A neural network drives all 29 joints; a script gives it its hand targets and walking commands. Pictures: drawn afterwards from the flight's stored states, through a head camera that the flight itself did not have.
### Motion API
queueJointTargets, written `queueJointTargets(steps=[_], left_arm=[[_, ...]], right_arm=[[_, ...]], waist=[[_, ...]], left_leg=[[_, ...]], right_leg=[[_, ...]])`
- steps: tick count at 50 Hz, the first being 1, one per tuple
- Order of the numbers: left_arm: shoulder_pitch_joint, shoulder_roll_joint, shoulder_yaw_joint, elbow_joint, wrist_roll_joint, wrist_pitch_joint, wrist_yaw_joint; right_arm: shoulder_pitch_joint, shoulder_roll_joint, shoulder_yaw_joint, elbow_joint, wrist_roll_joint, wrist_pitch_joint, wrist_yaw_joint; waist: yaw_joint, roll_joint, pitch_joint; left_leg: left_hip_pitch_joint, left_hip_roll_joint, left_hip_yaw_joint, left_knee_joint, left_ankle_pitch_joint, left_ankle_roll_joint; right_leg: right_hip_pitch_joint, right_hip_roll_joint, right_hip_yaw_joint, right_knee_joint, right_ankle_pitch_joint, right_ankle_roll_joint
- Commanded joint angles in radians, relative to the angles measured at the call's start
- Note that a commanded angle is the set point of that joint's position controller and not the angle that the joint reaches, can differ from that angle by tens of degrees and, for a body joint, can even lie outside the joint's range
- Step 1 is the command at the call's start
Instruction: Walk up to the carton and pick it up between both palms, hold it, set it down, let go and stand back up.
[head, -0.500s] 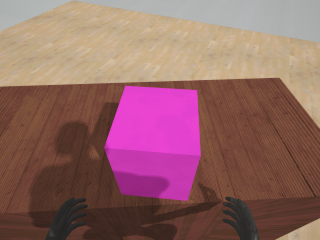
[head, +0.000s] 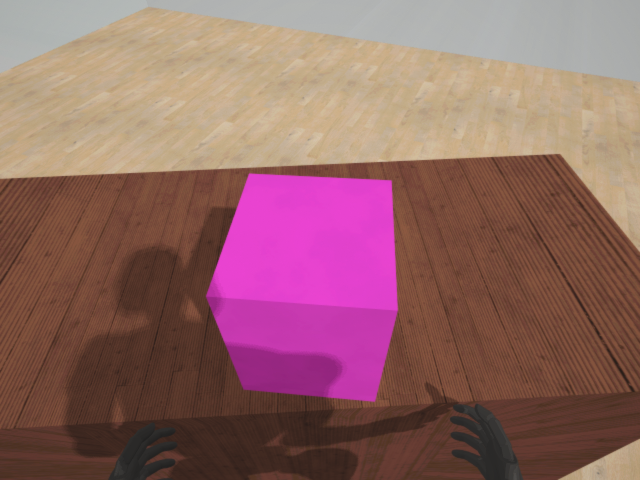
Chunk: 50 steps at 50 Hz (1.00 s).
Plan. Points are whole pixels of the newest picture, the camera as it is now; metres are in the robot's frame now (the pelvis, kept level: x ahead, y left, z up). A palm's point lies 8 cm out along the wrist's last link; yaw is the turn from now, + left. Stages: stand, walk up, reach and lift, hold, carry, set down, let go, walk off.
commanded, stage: set down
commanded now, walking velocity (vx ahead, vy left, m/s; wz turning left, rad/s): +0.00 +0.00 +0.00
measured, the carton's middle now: (313, 290) +0.39 +0.01 +0.01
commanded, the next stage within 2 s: let go in 0.18 s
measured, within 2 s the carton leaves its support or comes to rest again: neither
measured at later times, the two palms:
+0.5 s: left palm out of the picture +0.16 +0.23 -0.07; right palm out of the picture +0.15 -0.22 -0.08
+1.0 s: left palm out of the picture +0.16 +0.26 -0.06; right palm out of the picture +0.12 -0.29 -0.09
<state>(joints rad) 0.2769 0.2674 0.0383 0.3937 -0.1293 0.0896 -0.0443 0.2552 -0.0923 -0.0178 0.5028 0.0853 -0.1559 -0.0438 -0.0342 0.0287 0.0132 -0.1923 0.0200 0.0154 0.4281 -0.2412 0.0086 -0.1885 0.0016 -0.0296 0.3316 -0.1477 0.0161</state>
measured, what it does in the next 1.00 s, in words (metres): stands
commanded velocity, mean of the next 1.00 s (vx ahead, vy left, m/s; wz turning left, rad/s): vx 0.00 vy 0.00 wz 0.00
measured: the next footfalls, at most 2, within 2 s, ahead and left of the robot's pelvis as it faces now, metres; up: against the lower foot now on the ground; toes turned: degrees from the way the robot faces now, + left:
none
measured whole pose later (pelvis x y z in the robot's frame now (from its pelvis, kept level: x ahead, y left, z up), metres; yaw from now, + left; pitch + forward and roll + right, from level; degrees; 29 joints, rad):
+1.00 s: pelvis +0.00 -0.01 -0.01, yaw +0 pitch -1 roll +0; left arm 0.22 0.35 0.03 0.57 -0.01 -0.02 0.00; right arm 0.22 -0.31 -0.04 0.72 0.03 -0.05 0.02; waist -0.03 0.00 0.01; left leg -0.18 0.01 0.02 0.46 -0.27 0.00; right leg -0.22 -0.01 -0.03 0.47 -0.24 0.00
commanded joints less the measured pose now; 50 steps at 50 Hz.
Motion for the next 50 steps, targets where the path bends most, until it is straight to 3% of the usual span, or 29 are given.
queueJointTargets(steps=[1,3,7,9,11,12,13,14,15,16,19,23,24,26,32,33,34,35,38,40,42,43,44,45,46,47,48,49,50], left_arm=[[-0.102,0.056,-0.042,-0.046,0.071,-0.022,0.015],[-0.112,0.057,-0.040,0.006,0.077,-0.008,0.013],[-0.128,0.054,-0.026,-0.004,0.101,-0.003,0.024],[-0.123,0.063,-0.036,0.006,0.073,0.000,0.019],[-0.147,0.046,-0.047,0.032,0.080,0.009,0.025],[-0.131,0.057,-0.032,0.034,0.080,0.017,0.026],[-0.131,0.040,-0.041,0.031,0.091,0.012,0.034],[-0.149,0.051,-0.044,0.039,0.083,0.012,0.025],[-0.130,0.042,-0.037,0.047,0.101,0.019,0.028],[-0.137,0.045,-0.035,0.027,0.083,0.017,0.026],[-0.136,0.030,-0.034,0.037,0.110,0.026,0.039],[-0.150,0.038,-0.032,0.021,0.106,0.022,0.043],[-0.162,0.028,-0.045,0.035,0.098,0.029,0.045],[-0.148,0.030,-0.035,0.041,0.102,0.033,0.045],[-0.144,0.004,-0.040,0.033,0.124,0.048,0.064],[-0.150,0.011,-0.047,0.035,0.118,0.048,0.062],[-0.072,0.238,0.078,0.046,0.183,-0.036,0.071],[-0.056,0.254,0.081,0.073,0.194,-0.073,0.076],[-0.099,0.204,0.073,0.083,0.186,-0.104,0.062],[-0.117,0.207,0.067,0.091,0.178,-0.117,0.045],[-0.116,0.227,0.069,0.101,0.185,-0.119,0.044],[-0.100,0.219,0.061,0.110,0.180,-0.125,0.042],[-0.098,0.239,0.056,0.126,0.175,-0.124,0.041],[-0.116,0.253,0.055,0.114,0.166,-0.123,0.042],[-0.121,0.257,0.065,0.118,0.176,-0.128,0.037],[-0.115,0.265,0.054,0.135,0.168,-0.132,0.040],[-0.075,0.262,0.052,0.146,0.164,-0.134,0.037],[-0.121,0.269,0.049,0.146,0.163,-0.135,0.035],[-0.101,0.259,0.046,0.151,0.159,-0.136,0.037]], right_arm=[[-0.090,-0.156,-0.058,-0.016,-0.106,-0.048,0.027],[-0.096,-0.162,-0.057,0.047,-0.122,-0.038,0.030],[-0.137,-0.177,-0.064,0.059,-0.121,-0.042,0.041],[-0.113,-0.162,-0.060,0.057,-0.126,-0.053,0.037],[-0.146,-0.180,-0.076,0.096,-0.133,-0.047,0.046],[-0.140,-0.173,-0.068,0.108,-0.134,-0.041,0.045],[-0.153,-0.199,-0.074,0.114,-0.141,-0.048,0.051],[-0.153,-0.168,-0.069,0.068,-0.134,-0.045,0.046],[-0.132,-0.192,-0.071,0.109,-0.137,-0.040,0.053],[-0.127,-0.174,-0.065,0.086,-0.128,-0.045,0.050],[-0.139,-0.207,-0.074,0.172,-0.133,-0.049,0.063],[-0.135,-0.191,-0.075,0.144,-0.127,-0.060,0.068],[-0.165,-0.202,-0.089,0.151,-0.141,-0.062,0.068],[-0.155,-0.193,-0.082,0.116,-0.130,-0.069,0.070],[-0.165,-0.219,-0.093,0.187,-0.128,-0.056,0.088],[-0.153,-0.214,-0.088,0.192,-0.133,-0.053,0.082],[-0.055,-0.418,-0.106,0.180,-0.158,0.010,0.057],[-0.031,-0.377,-0.103,0.190,-0.145,0.041,0.038],[-0.072,-0.355,-0.083,0.176,-0.151,0.076,0.039],[-0.084,-0.352,-0.074,0.168,-0.157,0.080,0.044],[-0.082,-0.385,-0.078,0.175,-0.153,0.092,0.053],[-0.081,-0.381,-0.074,0.173,-0.150,0.097,0.051],[-0.064,-0.403,-0.069,0.188,-0.147,0.094,0.060],[-0.043,-0.415,-0.072,0.176,-0.137,0.092,0.064],[-0.057,-0.393,-0.064,0.185,-0.140,0.094,0.059],[-0.063,-0.396,-0.061,0.179,-0.139,0.099,0.070],[-0.081,-0.441,-0.072,0.174,-0.141,0.104,0.067],[-0.055,-0.437,-0.069,0.192,-0.134,0.104,0.057],[-0.100,-0.453,-0.069,0.187,-0.137,0.098,0.058]], waist=[[0.038,0.001,-0.058],[0.021,0.005,-0.029],[0.048,0.044,-0.032],[0.039,-0.023,-0.069],[0.033,0.002,-0.026],[0.046,-0.021,-0.036],[0.049,0.003,-0.021],[0.034,-0.030,-0.027],[0.040,0.004,-0.024],[0.045,-0.021,-0.053],[0.045,0.012,-0.023],[0.040,0.005,-0.072],[0.038,-0.028,-0.046],[0.053,-0.025,-0.034],[0.046,0.017,-0.047],[0.038,-0.006,-0.030],[0.068,0.012,-0.079],[0.034,-0.086,-0.121],[0.041,-0.007,-0.055],[0.037,0.032,0.010],[0.054,-0.061,-0.003],[0.055,-0.069,0.007],[0.045,-0.027,-0.039],[0.032,-0.030,-0.023],[0.041,-0.003,0.004],[0.045,-0.034,-0.029],[0.046,0.016,-0.059],[0.039,-0.030,-0.048],[0.062,-0.033,-0.077]], left_leg=[[-0.021,0.027,0.050,-0.163,0.099,-0.047],[-0.003,0.017,0.057,-0.154,0.098,-0.052],[-0.061,0.026,0.052,-0.172,0.061,-0.050],[0.043,0.006,0.075,-0.131,0.130,-0.054],[-0.011,0.019,0.059,-0.158,0.050,-0.051],[0.008,0.015,0.068,-0.148,0.083,-0.052],[-0.019,0.022,0.057,-0.156,0.082,-0.053],[-0.020,0.013,0.071,-0.154,0.037,-0.041],[-0.016,0.023,0.060,-0.160,0.065,-0.047],[0.030,0.000,0.087,-0.138,0.104,-0.052],[0.042,0.003,0.071,-0.129,0.162,-0.068],[0.039,-0.001,0.068,-0.123,0.131,-0.059],[0.031,0.000,0.068,-0.125,0.099,-0.054],[0.021,-0.004,0.077,-0.132,0.107,-0.050],[0.035,0.009,0.064,-0.135,0.139,-0.063],[0.033,0.003,0.069,-0.128,0.133,-0.059],[-0.074,0.061,-0.038,-0.021,0.158,-0.029],[-0.042,0.061,-0.047,-0.015,0.096,-0.011],[-0.096,0.046,-0.050,-0.040,-0.046,0.003],[-0.156,0.048,-0.059,-0.057,-0.097,0.024],[-0.154,0.051,-0.087,-0.068,-0.155,0.020],[-0.130,0.068,-0.097,-0.065,-0.124,0.029],[-0.099,0.051,-0.080,-0.037,-0.101,0.022],[-0.126,0.055,-0.087,-0.053,-0.116,0.023],[-0.125,0.055,-0.077,-0.041,-0.075,0.016],[-0.115,0.067,-0.084,-0.038,-0.044,0.029],[-0.076,0.060,-0.079,-0.039,-0.041,0.024],[-0.093,0.061,-0.093,-0.039,-0.029,0.027],[-0.074,0.073,-0.102,-0.038,0.005,0.026]], right_leg=[[0.231,0.057,-0.014,0.018,0.016,-0.036],[0.214,0.043,-0.015,0.008,0.012,-0.039],[0.251,0.056,-0.022,0.035,0.004,-0.037],[0.176,0.035,-0.012,0.000,0.011,-0.042],[0.189,0.047,-0.024,0.014,-0.021,-0.042],[0.177,0.040,-0.020,0.012,-0.018,-0.043],[0.188,0.052,-0.030,0.025,-0.010,-0.048],[0.192,0.038,-0.028,0.019,-0.024,-0.034],[0.206,0.045,-0.028,0.029,0.000,-0.041],[0.159,0.032,-0.021,0.012,-0.015,-0.038],[0.148,0.041,-0.026,0.009,0.012,-0.050],[0.163,0.041,-0.027,0.018,0.001,-0.048],[0.127,0.044,-0.028,0.008,-0.032,-0.051],[0.135,0.036,-0.023,0.008,-0.014,-0.046],[0.141,0.055,-0.042,0.033,-0.004,-0.053],[0.137,0.045,-0.036,0.024,-0.005,-0.047],[0.117,-0.094,0.072,0.110,0.115,-0.042],[0.105,-0.102,0.072,0.125,0.099,-0.045],[0.008,-0.093,0.070,0.094,-0.095,-0.035],[-0.012,-0.093,0.084,0.099,-0.122,-0.036],[-0.010,-0.075,0.067,0.107,-0.142,-0.032],[-0.022,-0.085,0.083,0.112,-0.118,-0.048],[-0.014,-0.094,0.087,0.107,-0.089,-0.041],[-0.013,-0.099,0.094,0.108,-0.095,-0.046],[-0.024,-0.105,0.096,0.109,-0.063,-0.048],[-0.001,-0.109,0.098,0.114,-0.031,-0.058],[0.007,-0.103,0.090,0.114,-0.011,-0.050],[0.009,-0.111,0.093,0.124,-0.038,-0.057],[0.017,-0.101,0.094,0.134,-0.002,-0.058]])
